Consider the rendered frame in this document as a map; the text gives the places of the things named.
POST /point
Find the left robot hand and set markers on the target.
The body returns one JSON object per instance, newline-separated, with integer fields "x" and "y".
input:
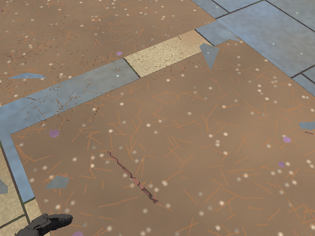
{"x": 45, "y": 223}

